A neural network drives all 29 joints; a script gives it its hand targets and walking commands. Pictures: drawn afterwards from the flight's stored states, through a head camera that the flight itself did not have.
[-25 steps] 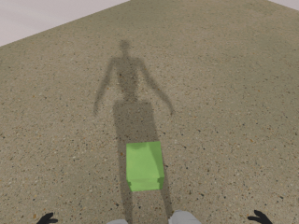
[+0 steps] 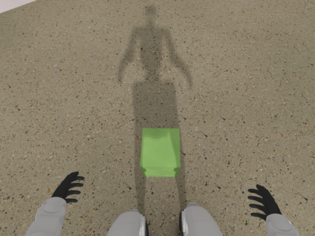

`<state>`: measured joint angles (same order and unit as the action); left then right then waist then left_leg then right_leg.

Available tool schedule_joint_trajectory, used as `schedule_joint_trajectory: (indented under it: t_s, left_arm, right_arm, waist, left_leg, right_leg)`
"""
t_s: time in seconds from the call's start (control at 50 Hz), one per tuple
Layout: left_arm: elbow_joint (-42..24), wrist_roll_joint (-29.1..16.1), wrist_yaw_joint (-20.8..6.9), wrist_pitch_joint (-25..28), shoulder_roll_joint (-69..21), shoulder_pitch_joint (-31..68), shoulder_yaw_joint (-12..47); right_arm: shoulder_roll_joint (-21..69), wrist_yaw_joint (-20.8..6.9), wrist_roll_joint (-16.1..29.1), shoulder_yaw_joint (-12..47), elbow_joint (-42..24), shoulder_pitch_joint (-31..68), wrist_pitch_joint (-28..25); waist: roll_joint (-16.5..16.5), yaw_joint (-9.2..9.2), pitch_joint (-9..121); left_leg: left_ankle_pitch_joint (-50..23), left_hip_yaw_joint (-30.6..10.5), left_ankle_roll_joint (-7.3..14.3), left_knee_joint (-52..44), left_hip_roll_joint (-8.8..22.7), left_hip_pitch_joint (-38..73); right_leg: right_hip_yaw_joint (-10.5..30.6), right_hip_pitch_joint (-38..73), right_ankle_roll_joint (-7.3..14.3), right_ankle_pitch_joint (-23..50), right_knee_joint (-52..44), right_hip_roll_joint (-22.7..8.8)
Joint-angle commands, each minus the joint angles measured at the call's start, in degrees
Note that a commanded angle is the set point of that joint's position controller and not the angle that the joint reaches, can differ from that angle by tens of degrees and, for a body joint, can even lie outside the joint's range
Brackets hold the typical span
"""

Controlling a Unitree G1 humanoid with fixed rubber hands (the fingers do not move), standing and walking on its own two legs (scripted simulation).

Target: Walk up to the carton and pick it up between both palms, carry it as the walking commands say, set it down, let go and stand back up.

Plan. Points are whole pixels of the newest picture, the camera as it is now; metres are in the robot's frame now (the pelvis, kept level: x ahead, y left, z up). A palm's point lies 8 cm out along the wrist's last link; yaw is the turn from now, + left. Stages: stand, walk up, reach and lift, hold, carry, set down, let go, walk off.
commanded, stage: reach and lift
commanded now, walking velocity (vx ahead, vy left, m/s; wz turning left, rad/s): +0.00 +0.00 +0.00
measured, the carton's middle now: (160, 153) +0.48 +0.01 -0.62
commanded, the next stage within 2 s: none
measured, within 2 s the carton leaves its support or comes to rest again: neither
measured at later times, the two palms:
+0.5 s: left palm (78, 172) +0.28 +0.26 -0.14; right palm (246, 180) +0.25 -0.25 -0.14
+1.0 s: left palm (96, 138) +0.40 +0.23 -0.17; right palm (220, 142) +0.39 -0.20 -0.18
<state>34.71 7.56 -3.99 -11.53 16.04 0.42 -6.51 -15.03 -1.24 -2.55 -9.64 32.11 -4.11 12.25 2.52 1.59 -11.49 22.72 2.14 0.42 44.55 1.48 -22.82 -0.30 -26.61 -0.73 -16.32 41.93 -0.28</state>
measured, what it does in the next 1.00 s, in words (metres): lowers itself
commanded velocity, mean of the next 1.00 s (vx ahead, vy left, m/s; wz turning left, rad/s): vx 0.00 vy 0.00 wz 0.00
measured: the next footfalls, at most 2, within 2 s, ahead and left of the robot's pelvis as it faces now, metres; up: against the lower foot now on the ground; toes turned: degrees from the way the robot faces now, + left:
none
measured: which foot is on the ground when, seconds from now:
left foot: down 0.00-1.00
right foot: down 0.00-1.00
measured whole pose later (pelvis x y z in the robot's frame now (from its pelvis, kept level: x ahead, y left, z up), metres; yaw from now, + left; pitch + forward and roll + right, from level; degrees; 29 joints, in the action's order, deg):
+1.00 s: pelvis -0.04 -0.01 -0.08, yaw +3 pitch +37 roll +1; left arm 45.4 -1.0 -2.9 -12.9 18.1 47.6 -13.1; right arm -10.6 4.5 3.5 -12.5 38.1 42.7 14.9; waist -0.7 2.0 1.8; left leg 21.1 0.3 0.0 61.5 -1.2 -76.9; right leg 1.2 -80.2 -0.8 -15.3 59.0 -1.1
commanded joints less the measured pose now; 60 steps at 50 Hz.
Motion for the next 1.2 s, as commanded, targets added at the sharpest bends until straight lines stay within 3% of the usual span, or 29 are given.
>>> schedule_joint_trajectory:
  t_s: [0.0, 0.1, 0.2, 0.28, 0.4, 0.54, 0.82, 0.96, 1.18]
  left_arm:
    - [-6.67, 0.02, -0.48, 0.82, 12.02, 2.88, -4.19]
    - [-8.03, -0.64, -1.83, 2.01, 15.14, 7.35, -4.72]
    - [-7.05, -1.94, -2.51, 2.37, 15.91, 9.64, -4.89]
    - [-6.12, -2.94, -2.72, 2.18, 15.94, 12.63, -4.7]
    - [-6.43, -4.47, -2.51, 1.57, 15.68, 20.18, -4.64]
    - [-5.79, -5.77, -1.32, 0.16, 15.09, 31.32, -4.84]
    - [-0.58, -8.26, 0.78, -0.51, 13.11, 52.37, -7.49]
    - [1.58, -8.62, 1.43, 0.92, 13.08, 63.96, -8.74]
    - [4.25, -7.03, 1.21, 3.69, 10.97, 76.86, -10.75]
  right_arm:
    - [-6.46, 1.3, 1.29, -0.83, -6.77, -1.45, -0.55]
    - [-5.11, 3.58, 2.87, -0.29, -9.71, 0.45, -0.55]
    - [-3.73, 4.92, 4.77, 1.17, -11.72, 3.17, -0.26]
    - [-2.68, 5.43, 6.02, 2.28, -12.26, 6.19, 0.37]
    - [-2.75, 5.87, 6.82, 2.13, -11.98, 13.18, 1.37]
    - [-4.77, 6.03, 6.62, -0.44, -10.9, 25.75, 2.24]
    - [-4.01, 5.3, 6.24, -2.88, -4.18, 51.02, 1.56]
    - [-2.9, 6.14, 5.89, -4.37, -2.71, 61.13, 0.31]
    - [-0.27, 7.45, 1.56, -8.03, -1.58, 75.44, -2.45]
  waist:
    - [-6.6, 0.03, 19.82]
    - [-3.76, 0.18, 25.2]
    - [-1.04, -1.11, 31.1]
    - [0.53, -1.88, 34.66]
    - [1.21, -0.89, 39.67]
    - [0.65, 0.14, 45.22]
    - [-0.63, 0.14, 59.25]
    - [-0.58, -0.54, 69.95]
    - [-1.9, -2.34, 77.46]
  left_leg:
    - [-6.65, -0.32, -0.52, -5.56, -3.6, -2.48]
    - [-10.25, -0.12, -0.99, -0.39, -4.09, -8.05]
    - [-14.2, 0.0, -1.58, 3.56, -4.97, -14.16]
    - [-14.21, 0.08, -1.83, 5.47, -5.17, -18.14]
    - [-12.48, -0.48, -1.9, 7.1, -4.73, -21.45]
    - [-10.21, -0.87, -1.95, 6.99, -4.48, -24.12]
    - [-11.9, -0.92, -2.26, 7.56, -5.12, -29.23]
    - [-15.87, -0.31, -2.31, 9.33, -5.71, -30.3]
    - [-22.34, 0.89, -2.78, 12.6, -6.5, -36.52]
  right_leg:
    - [-1.27, 10.72, -2.12, 8.42, -3.14, 4.32]
    - [0.53, 8.97, -2.34, 14.84, 0.96, 3.95]
    - [1.58, 7.14, -2.3, 20.97, 5.07, 3.71]
    - [1.83, 4.22, -2.33, 20.86, 7.5, 3.62]
    - [1.1, -1.37, -2.2, 16.46, 9.38, 3.88]
    - [-0.74, -6.26, -2.12, 12.35, 10.75, 3.89]
    - [-2.17, -14.11, -1.98, 11.38, 13.13, 2.93]
    - [-1.91, -14.98, -2.24, 15.27, 15.47, 3.4]
    - [-1.33, -14.47, -2.8, 23.66, 18.64, 4.48]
